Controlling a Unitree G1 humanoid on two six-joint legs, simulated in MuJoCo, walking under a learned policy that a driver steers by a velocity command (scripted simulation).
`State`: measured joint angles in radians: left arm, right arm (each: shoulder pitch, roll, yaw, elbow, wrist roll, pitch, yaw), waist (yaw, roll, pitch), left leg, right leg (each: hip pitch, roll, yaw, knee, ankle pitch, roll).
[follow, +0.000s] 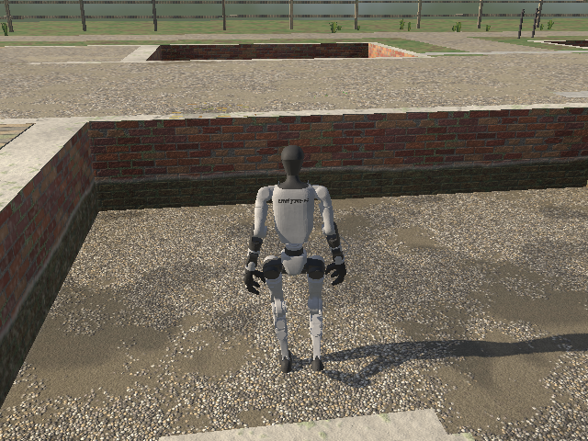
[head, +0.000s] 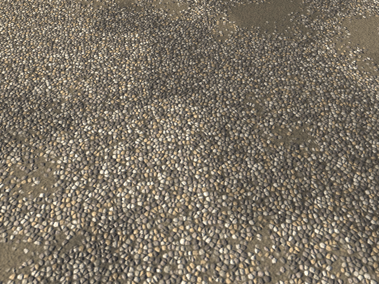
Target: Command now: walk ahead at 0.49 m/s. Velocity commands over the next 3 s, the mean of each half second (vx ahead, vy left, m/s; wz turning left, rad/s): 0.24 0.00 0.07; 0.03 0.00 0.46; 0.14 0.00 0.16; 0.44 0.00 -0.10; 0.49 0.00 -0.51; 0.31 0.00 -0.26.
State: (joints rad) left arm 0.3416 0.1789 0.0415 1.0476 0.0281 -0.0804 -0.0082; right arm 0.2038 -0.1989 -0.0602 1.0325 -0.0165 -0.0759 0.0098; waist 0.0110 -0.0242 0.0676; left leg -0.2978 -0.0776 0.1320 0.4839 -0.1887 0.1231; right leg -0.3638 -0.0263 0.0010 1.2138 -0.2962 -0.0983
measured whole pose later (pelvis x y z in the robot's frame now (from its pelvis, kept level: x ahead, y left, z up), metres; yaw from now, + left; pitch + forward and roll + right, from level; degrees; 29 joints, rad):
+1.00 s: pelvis +0.17 +0.02 +0.01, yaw +20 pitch +1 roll -2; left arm 0.18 0.25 0.08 0.88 0.03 0.03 0.02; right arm 0.29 -0.21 -0.07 0.86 -0.01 0.03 -0.02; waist 0.00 -0.03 0.02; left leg -0.23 -0.04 -0.01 0.44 -0.22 0.08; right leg -0.53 -0.01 -0.02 1.03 -0.33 0.01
